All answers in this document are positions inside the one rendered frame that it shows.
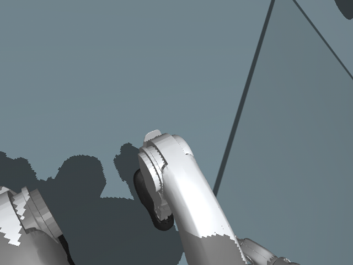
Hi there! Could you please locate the right robot foot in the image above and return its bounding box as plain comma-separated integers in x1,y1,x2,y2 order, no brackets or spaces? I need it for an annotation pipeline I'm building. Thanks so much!
133,169,174,231

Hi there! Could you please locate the right robot hand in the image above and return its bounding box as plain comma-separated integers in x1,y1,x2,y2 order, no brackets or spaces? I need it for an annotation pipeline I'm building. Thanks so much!
235,235,278,265

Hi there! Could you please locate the left robot foot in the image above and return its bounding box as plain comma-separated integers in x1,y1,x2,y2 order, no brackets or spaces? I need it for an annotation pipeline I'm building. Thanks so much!
58,234,75,265

